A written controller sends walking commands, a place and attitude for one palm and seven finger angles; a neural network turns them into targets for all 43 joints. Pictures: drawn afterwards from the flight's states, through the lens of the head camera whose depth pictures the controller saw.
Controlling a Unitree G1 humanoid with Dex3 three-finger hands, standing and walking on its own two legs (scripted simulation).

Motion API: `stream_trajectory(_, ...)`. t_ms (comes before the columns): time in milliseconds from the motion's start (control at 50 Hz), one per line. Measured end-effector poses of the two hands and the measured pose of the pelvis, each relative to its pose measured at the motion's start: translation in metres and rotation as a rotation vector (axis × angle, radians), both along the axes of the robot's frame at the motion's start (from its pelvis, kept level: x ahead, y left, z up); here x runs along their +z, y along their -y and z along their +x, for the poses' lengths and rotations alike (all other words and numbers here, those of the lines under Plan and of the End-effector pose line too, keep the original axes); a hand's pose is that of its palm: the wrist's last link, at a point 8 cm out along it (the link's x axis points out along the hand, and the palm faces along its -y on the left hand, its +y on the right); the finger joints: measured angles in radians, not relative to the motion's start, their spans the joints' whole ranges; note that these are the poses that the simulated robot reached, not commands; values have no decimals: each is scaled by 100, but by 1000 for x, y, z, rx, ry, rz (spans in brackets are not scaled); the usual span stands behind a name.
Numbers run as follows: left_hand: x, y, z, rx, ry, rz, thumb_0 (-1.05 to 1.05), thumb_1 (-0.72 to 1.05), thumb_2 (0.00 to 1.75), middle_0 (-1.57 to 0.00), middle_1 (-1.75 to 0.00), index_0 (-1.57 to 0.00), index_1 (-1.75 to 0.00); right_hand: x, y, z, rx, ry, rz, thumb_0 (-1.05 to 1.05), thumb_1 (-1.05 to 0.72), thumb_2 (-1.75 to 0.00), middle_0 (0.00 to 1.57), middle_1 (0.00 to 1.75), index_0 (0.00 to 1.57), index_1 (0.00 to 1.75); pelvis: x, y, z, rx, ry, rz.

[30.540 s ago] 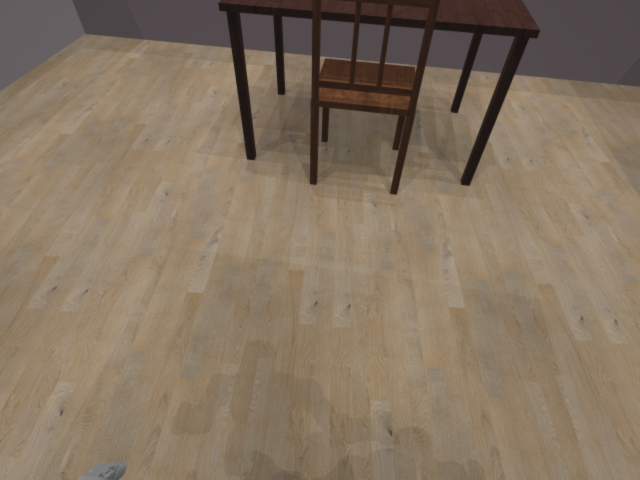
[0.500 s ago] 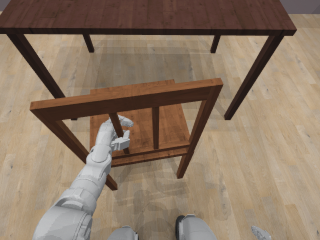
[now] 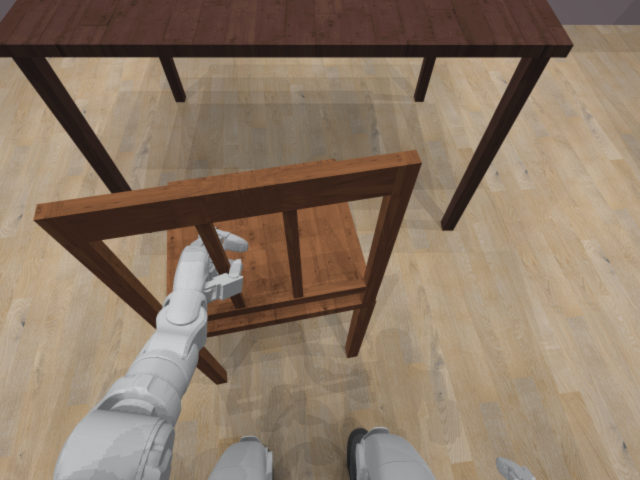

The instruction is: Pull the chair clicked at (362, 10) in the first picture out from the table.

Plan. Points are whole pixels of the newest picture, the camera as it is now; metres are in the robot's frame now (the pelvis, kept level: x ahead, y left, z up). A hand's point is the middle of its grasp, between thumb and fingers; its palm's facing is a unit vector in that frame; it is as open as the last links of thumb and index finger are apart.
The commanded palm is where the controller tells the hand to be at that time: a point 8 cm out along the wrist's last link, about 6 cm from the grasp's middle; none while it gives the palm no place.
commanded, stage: step backward, pulling the chair out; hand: left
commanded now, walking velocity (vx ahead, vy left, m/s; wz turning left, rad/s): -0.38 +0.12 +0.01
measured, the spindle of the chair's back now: (224, 270) +0.40 +0.15 -0.08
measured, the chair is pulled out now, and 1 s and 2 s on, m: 0.36 0.52 0.57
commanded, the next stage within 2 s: stop walking, hand still on the chair in 0.76 s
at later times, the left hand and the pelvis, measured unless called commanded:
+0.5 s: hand (231, 311) +0.33 +0.13 -0.05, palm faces +0.02 -0.98 -0.18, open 5.1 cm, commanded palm +0.30 +0.18 -0.04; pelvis -0.06 +0.00 +0.01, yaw +0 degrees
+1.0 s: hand (218, 397) +0.21 +0.13 -0.04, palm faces +0.03 -0.98 -0.18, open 5.0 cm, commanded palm +0.19 +0.18 -0.03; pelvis -0.15 +0.00 +0.01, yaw -2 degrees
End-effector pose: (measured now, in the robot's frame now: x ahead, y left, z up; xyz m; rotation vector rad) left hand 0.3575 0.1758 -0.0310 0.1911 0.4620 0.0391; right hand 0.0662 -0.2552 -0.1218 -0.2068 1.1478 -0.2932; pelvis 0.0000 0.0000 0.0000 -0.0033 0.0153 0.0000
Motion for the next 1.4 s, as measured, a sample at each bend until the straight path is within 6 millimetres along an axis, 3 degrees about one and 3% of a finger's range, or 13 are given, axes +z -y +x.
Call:
stream_trajectory(220,1,-3,-20,-21,-27,-22,4,74,79,-26,-122,-50,-145,15,1,-23,19,-12,-59,0,-90,-90,20,30,20,30,7,-15,-21,8,-19,4)
stream_trajectory(380,2,-3,-36,7,-20,-7,4,72,80,-29,-121,-50,-145,9,-9,-33,45,-20,37,0,-90,-90,20,30,20,30,12,3,-39,-10,-6,-33)
stream_trajectory(460,2,-1,-46,29,-23,-6,4,72,81,-30,-120,-50,-145,8,0,-42,18,13,23,0,-90,-90,21,30,21,30,9,5,-54,-8,-13,-20)
stream_trajectory(560,3,-1,-61,7,-26,-13,3,73,79,-28,-120,-50,-145,13,12,-57,12,23,-56,0,-90,-90,21,30,21,30,6,-8,-72,11,-25,-19)
stream_trajectory(680,4,-4,-90,-24,-22,-25,3,75,79,-23,-121,-50,-145,24,7,-78,26,11,-70,0,-91,-90,20,30,20,30,10,-12,-92,-13,-21,-6)
stream_trajectory(820,5,-4,-122,19,-27,-14,3,74,80,-25,-119,-50,-145,12,-6,-105,37,9,44,0,-90,-90,20,30,20,30,12,5,-118,-47,-2,-42)
stream_trajectory(980,7,-2,-158,51,-39,-15,3,74,79,-26,-116,-50,-145,13,8,-144,-24,60,-4,0,-90,-90,21,30,21,30,6,3,-149,-37,31,-18)
stream_trajectory(1100,7,-4,-187,18,-43,-19,3,74,79,-24,-119,-50,-145,23,8,-163,-26,51,-45,1,-90,-90,20,30,20,30,10,-7,-153,-42,48,-12)
stream_trajectory(1220,6,-10,-205,-14,-35,-20,2,73,80,-24,-123,-50,-145,25,-8,-157,-22,82,-30,1,-90,-90,20,30,20,30,12,-14,-146,-52,62,-16)
stream_trajectory(1400,6,-13,-210,-15,-35,-16,2,71,82,-25,-123,-50,-145,28,-36,-109,18,173,44,1,-90,-90,20,30,20,30,15,-16,-127,-66,57,-9)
